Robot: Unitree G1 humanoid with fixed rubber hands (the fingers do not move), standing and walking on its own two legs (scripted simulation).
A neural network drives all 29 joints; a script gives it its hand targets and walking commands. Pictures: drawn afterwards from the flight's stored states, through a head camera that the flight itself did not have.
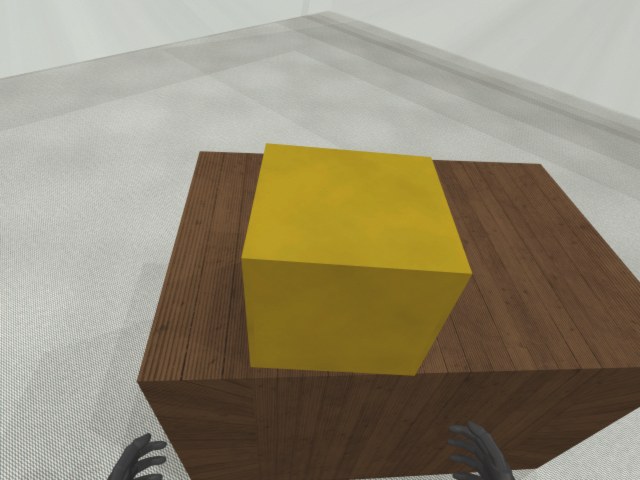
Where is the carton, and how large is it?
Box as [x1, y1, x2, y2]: [241, 143, 471, 375]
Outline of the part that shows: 266,143 241,257 250,365 258,367 414,375 471,274 470,268 431,158 423,156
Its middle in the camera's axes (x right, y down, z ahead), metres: +0.03 +0.03 +0.63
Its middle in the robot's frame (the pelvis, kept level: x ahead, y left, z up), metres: +0.47 -0.01 +0.01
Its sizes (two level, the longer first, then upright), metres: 0.272 0.253 0.262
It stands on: a pedestal, 0.66 m high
